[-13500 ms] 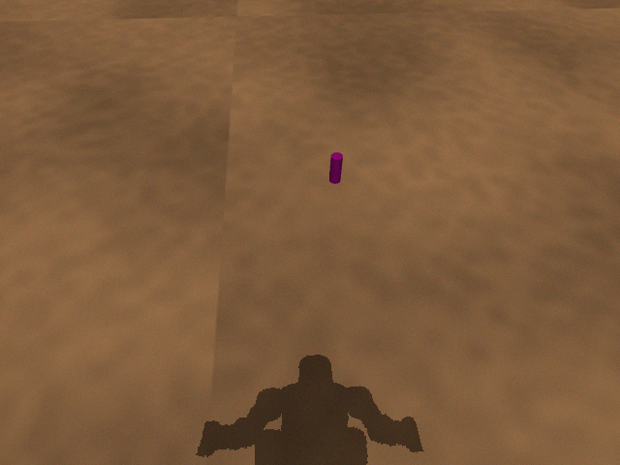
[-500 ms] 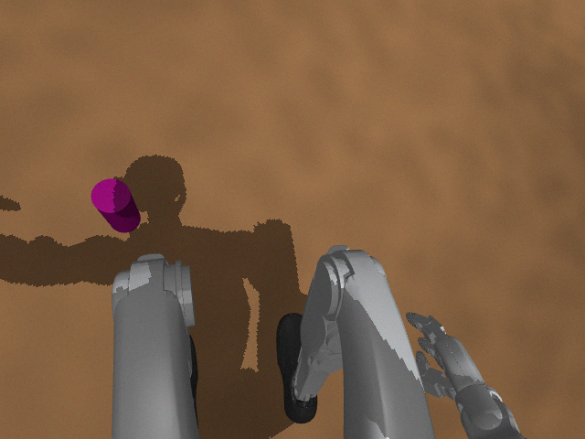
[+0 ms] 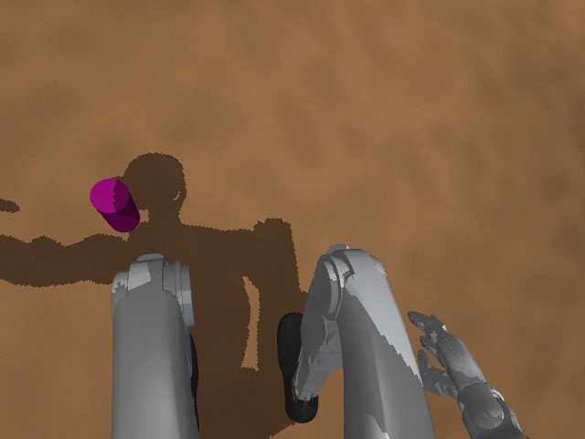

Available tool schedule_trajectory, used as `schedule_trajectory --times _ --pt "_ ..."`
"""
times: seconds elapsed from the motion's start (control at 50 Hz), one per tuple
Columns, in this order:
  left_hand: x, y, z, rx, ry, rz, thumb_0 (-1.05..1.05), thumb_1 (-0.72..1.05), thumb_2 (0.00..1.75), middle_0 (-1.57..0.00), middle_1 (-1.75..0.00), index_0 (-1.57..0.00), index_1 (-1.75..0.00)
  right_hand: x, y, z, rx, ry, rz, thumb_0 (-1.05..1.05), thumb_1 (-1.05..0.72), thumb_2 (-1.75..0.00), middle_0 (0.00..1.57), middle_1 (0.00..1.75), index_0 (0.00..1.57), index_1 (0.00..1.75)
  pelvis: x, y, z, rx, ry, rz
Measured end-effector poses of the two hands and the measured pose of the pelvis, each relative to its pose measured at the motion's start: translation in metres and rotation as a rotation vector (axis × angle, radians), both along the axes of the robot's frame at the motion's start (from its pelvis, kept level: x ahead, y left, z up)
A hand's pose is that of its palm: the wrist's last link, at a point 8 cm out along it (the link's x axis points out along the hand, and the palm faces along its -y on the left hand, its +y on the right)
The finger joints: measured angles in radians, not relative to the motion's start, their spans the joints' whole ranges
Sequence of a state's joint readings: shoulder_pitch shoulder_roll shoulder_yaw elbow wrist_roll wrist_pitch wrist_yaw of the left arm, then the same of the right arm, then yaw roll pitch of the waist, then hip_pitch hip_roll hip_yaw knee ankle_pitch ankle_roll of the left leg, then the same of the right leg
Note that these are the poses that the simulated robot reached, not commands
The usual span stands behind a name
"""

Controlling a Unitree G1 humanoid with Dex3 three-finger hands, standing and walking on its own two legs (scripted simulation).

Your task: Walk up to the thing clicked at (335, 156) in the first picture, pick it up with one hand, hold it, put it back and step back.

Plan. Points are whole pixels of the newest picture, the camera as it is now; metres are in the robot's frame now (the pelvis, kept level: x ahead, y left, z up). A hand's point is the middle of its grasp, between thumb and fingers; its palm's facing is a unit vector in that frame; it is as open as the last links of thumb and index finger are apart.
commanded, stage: go down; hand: left
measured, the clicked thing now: (118, 208) +0.43 +0.25 -0.28
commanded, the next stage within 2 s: none
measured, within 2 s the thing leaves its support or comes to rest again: neither
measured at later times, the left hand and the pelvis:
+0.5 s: hand out of the picture +0.36 +0.44 +0.02, palm faces +0.17 -0.98 -0.05, open 17.2 cm; pelvis +0.00 +0.00 +0.00, yaw +0 degrees
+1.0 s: hand out of the picture +0.35 +0.44 +0.02, palm faces +0.18 -0.98 -0.04, open 17.2 cm; pelvis +0.00 +0.00 +0.00, yaw +0 degrees
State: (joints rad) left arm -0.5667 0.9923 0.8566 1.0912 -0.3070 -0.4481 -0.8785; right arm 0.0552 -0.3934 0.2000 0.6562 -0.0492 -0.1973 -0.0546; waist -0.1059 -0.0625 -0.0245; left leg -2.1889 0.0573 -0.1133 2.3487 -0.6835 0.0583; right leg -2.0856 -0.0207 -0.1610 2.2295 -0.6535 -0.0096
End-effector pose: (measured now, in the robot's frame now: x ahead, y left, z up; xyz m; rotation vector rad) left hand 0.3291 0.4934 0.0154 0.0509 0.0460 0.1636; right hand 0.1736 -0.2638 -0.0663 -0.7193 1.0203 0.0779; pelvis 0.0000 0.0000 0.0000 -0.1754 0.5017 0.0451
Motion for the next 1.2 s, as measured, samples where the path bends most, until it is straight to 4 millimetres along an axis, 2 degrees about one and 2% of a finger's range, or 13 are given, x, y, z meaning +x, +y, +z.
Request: schedule_trajectory --times 0.22,0.5,0.72,0.98,1.2 --pt "-0.007 0.002 -0.001 -0.002 -0.004 0.021 -0.01 -0.44 0.14 -0.03 -0.07 -0.01 -0.09 -0.002 0.001 -0.002 0.010 0.006 0.005 0.01 -0.89 -0.90 0.21 0.30 0.21 0.30 -0.001 -0.001 -0.001 0.005 -0.002 -0.002" --pt "0.003 -0.001 0.004 0.000 -0.009 0.010 -0.01 -0.47 0.13 -0.03 -0.07 -0.01 -0.09 0.003 -0.001 -0.001 0.010 -0.006 0.001 0.01 -0.89 -0.90 0.21 0.30 0.21 0.30 0.001 -0.002 0.000 0.008 0.005 -0.001" --pt "-0.009 -0.002 -0.003 -0.007 -0.003 0.027 -0.01 -0.48 0.13 -0.03 -0.07 -0.01 -0.09 0.000 -0.002 -0.008 0.014 0.020 0.006 0.01 -0.89 -0.90 0.21 0.30 0.21 0.30 0.001 -0.003 -0.002 0.012 0.005 -0.001" --pt "-0.009 -0.004 0.004 -0.008 -0.009 0.013 -0.01 -0.46 0.14 -0.02 -0.07 -0.01 -0.09 0.005 0.000 -0.003 0.018 -0.028 0.000 0.01 -0.89 -0.90 0.21 0.30 0.21 0.30 -0.001 -0.003 -0.001 0.012 -0.002 0.001" --pt "-0.012 -0.001 -0.004 -0.015 0.004 0.029 -0.01 -0.47 0.13 -0.02 -0.06 -0.01 -0.07 0.003 0.002 -0.003 0.017 -0.013 0.008 0.01 -0.89 -0.90 0.21 0.30 0.21 0.30 -0.001 -0.002 -0.001 0.010 -0.002 0.000"
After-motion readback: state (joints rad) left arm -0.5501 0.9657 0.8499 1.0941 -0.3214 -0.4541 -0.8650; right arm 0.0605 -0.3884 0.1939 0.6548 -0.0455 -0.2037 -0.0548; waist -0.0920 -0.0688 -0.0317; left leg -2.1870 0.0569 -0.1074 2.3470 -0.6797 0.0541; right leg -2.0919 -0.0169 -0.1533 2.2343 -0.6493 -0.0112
